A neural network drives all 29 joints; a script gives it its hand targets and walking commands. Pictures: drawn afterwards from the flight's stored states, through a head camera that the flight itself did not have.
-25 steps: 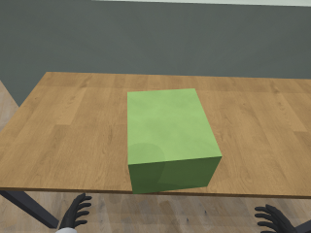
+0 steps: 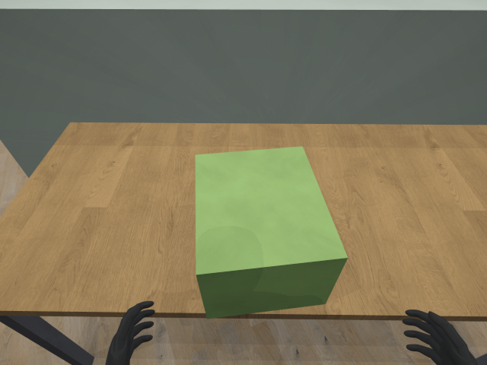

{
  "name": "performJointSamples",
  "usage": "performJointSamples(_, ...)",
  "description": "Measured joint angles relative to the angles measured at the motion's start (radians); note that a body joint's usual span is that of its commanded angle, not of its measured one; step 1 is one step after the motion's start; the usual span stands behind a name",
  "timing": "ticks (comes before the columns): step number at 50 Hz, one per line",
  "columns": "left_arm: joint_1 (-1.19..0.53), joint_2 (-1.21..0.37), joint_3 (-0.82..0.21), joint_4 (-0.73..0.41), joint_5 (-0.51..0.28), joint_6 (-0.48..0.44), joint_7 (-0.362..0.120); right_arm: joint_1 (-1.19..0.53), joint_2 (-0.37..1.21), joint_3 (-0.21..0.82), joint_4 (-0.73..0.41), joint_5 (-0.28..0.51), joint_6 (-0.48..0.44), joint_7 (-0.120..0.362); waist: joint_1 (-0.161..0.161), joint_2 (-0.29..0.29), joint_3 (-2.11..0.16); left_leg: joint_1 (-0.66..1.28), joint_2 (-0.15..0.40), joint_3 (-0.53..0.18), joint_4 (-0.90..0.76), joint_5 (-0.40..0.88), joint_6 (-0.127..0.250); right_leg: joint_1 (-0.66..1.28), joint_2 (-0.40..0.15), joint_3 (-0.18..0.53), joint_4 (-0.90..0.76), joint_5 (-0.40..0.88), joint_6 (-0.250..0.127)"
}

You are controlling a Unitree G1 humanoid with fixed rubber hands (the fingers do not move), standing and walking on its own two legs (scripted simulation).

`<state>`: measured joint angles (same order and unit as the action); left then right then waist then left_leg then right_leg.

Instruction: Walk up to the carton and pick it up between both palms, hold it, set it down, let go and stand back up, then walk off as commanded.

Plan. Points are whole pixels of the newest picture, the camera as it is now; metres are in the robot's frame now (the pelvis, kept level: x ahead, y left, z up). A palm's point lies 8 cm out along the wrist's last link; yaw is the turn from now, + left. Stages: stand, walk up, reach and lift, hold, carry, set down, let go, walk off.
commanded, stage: reach and lift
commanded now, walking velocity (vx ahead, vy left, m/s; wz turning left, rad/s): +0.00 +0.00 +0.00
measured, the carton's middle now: (258, 226) +0.42 +0.01 -0.04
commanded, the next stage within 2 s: none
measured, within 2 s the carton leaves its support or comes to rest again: neither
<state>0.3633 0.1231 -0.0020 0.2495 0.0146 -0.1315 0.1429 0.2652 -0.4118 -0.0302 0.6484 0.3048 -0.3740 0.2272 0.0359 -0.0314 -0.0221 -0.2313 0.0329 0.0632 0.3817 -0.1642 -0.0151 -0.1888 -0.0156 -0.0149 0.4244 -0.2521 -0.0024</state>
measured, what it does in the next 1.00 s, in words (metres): stands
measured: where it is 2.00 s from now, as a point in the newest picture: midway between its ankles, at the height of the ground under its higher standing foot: outside the picture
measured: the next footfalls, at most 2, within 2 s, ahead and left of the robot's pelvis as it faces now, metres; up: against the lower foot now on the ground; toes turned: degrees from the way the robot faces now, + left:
none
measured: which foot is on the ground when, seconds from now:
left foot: down 0.00-1.00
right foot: down 0.00-1.00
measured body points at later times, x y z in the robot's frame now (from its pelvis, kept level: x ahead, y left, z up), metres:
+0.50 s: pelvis +0.01 +0.00 +0.00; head +0.00 +0.01 +0.45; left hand +0.19 +0.21 -0.01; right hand +0.21 -0.28 -0.01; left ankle +0.02 +0.13 -0.74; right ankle -0.02 -0.12 -0.74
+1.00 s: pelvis +0.01 +0.00 +0.00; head +0.01 -0.01 +0.45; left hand +0.26 +0.20 +0.03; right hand +0.29 -0.26 +0.03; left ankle +0.02 +0.13 -0.74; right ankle -0.02 -0.12 -0.74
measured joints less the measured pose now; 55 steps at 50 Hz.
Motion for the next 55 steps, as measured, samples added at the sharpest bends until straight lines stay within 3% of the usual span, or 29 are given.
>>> performJointSamples(13, 0.001, -0.017, -0.007, -0.040, -0.031, -0.069, 0.041, 0.001, 0.000, 0.000, -0.036, 0.070, -0.022, 0.031, 0.000, -0.008, -0.024, 0.000, 0.000, 0.000, 0.000, 0.000, 0.000, 0.000, 0.000, 0.000, 0.000, 0.000, -0.001)
performJointSamples(20, 0.001, -0.017, -0.022, -0.044, -0.053, -0.057, 0.053, -0.005, 0.000, 0.000, -0.063, 0.078, -0.018, 0.033, -0.003, -0.006, -0.024, 0.000, 0.000, 0.000, 0.000, -0.004, 0.000, 0.000, 0.000, 0.000, 0.000, -0.003, -0.001)
performJointSamples(29, -0.040, -0.017, -0.022, -0.084, -0.072, 0.012, 0.060, -0.079, 0.000, 0.000, -0.117, 0.078, 0.041, 0.025, -0.005, 0.004, -0.024, 0.000, 0.000, 0.000, 0.000, -0.013, -0.002, 0.000, 0.000, 0.000, 0.000, -0.013, -0.003)
performJointSamples(40, -0.111, -0.017, -0.022, -0.162, -0.072, 0.126, 0.039, -0.167, 0.000, 0.000, -0.153, 0.082, 0.107, -0.022, -0.004, 0.018, -0.024, 0.001, 0.000, 0.000, -0.005, -0.017, -0.005, 0.000, 0.000, 0.000, -0.004, -0.017, -0.003)
performJointSamples(55, -0.291, -0.017, -0.022, -0.176, -0.072, 0.306, 0.038, -0.354, 0.000, 0.001, -0.159, 0.081, 0.252, -0.055, 0.002, 0.026, -0.024, 0.001, 0.003, 0.000, -0.005, -0.008, -0.005, 0.000, 0.003, 0.001, -0.006, -0.006, -0.003)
